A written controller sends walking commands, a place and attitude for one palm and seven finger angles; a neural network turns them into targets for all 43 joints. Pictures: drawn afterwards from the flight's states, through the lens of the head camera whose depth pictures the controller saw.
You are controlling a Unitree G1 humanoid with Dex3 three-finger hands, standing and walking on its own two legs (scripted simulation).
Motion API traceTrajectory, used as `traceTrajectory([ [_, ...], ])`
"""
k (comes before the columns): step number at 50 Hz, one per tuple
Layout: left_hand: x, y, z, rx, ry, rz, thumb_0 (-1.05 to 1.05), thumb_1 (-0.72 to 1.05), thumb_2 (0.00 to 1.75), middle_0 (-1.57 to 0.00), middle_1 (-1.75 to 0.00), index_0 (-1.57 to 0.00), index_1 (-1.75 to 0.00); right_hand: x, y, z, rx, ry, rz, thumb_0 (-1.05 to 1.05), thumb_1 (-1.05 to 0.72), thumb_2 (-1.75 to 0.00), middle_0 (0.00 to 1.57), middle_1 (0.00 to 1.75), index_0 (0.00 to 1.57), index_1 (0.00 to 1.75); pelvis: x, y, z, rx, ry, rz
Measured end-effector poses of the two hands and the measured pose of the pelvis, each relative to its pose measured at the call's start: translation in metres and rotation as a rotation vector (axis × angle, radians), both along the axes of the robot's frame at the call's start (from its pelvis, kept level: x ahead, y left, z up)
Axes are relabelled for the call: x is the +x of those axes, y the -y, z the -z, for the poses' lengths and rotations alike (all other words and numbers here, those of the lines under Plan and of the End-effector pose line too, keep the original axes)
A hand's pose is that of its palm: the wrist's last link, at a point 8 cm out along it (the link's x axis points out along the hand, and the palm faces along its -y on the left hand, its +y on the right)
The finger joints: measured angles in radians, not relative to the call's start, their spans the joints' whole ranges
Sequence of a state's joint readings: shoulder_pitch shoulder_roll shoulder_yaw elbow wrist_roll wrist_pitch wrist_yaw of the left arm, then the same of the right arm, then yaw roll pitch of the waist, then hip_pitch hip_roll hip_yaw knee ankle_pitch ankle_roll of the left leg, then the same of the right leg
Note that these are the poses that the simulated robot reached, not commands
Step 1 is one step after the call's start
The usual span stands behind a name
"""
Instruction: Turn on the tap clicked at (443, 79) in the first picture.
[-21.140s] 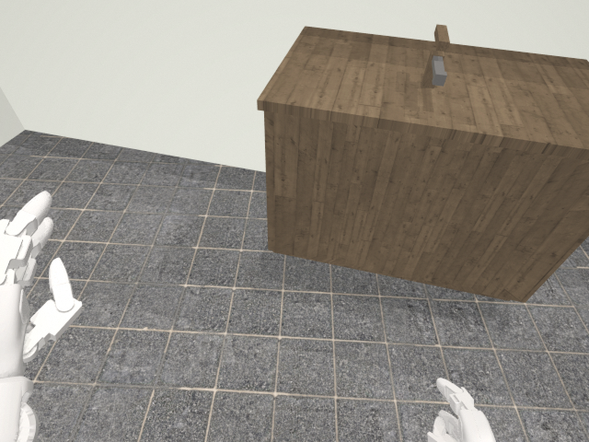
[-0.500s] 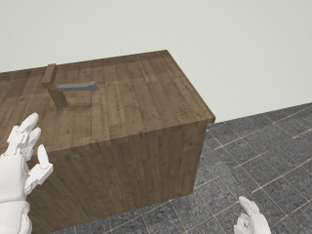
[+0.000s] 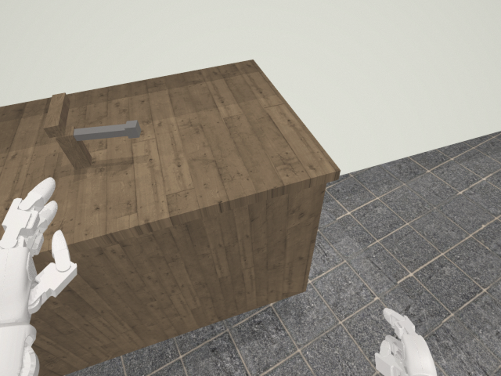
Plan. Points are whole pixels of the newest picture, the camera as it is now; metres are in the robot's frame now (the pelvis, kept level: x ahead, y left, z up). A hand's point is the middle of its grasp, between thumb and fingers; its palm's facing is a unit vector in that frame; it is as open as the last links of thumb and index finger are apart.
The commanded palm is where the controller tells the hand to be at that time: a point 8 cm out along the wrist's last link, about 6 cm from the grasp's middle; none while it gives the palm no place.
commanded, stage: step back with the hand held close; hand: left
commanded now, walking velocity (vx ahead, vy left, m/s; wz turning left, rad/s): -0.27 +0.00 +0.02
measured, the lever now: (133, 129) +0.59 +0.32 +0.08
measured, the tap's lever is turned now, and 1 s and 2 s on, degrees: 78 78 78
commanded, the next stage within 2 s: stop stepping back and stand still in 0.82 s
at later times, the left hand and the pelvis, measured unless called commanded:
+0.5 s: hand (0, 340) +0.12 +0.27 +0.15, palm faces +0.47 -0.78 -0.41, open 7.5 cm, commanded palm +0.06 +0.30 +0.17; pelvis -0.08 +0.01 -0.02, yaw +3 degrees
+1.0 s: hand out of the picture -0.01 +0.26 +0.16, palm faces +0.48 -0.82 -0.30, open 7.5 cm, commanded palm -0.05 +0.30 +0.17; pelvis -0.20 +0.01 -0.01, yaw +3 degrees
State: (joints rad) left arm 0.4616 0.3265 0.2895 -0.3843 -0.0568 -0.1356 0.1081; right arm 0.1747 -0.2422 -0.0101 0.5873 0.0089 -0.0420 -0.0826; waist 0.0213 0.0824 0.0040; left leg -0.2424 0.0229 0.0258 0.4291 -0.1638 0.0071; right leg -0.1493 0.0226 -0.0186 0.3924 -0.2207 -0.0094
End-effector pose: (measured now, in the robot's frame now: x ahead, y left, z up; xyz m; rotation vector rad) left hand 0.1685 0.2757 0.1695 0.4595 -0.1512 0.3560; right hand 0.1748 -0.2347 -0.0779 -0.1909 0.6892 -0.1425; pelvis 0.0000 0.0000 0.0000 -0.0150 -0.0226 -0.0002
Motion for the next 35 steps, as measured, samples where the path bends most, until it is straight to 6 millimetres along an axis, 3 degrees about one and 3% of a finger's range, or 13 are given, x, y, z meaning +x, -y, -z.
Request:
traceTrajectory([
  [7,-0.016,-0.013,-0.001,0.033,-0.001,-0.005,0.02,0.88,0.90,-0.21,-0.30,-0.21,-0.31,-0.023,0.001,0.002,-0.025,-0.031,0.034,0.02,-0.91,-0.90,0.20,0.30,0.20,0.30,-0.019,-0.009,0.003,-0.002,-0.006,0.002],
  [18,-0.053,-0.026,0.002,0.032,0.063,-0.017,0.02,0.89,0.90,-0.21,-0.30,-0.21,-0.31,-0.061,-0.017,0.002,-0.037,-0.025,0.014,0.01,-0.91,-0.90,0.20,0.30,0.20,0.30,-0.055,-0.019,0.008,-0.017,0.000,-0.011],
  [28,-0.106,-0.028,0.000,0.043,0.129,-0.074,0.02,0.89,0.90,-0.21,-0.30,-0.21,-0.31,-0.084,-0.025,0.013,-0.035,-0.028,-0.055,0.01,-0.90,-0.90,0.20,0.30,0.20,0.30,-0.089,-0.013,0.018,-0.016,0.012,-0.056],
  [35,-0.128,-0.035,0.000,0.027,0.197,-0.037,0.02,0.88,0.90,-0.21,-0.30,-0.21,-0.31,-0.110,-0.030,0.012,-0.074,-0.010,-0.046,0.01,-0.90,-0.90,0.20,0.30,0.20,0.30,-0.119,-0.022,0.025,-0.038,0.030,-0.067],
])
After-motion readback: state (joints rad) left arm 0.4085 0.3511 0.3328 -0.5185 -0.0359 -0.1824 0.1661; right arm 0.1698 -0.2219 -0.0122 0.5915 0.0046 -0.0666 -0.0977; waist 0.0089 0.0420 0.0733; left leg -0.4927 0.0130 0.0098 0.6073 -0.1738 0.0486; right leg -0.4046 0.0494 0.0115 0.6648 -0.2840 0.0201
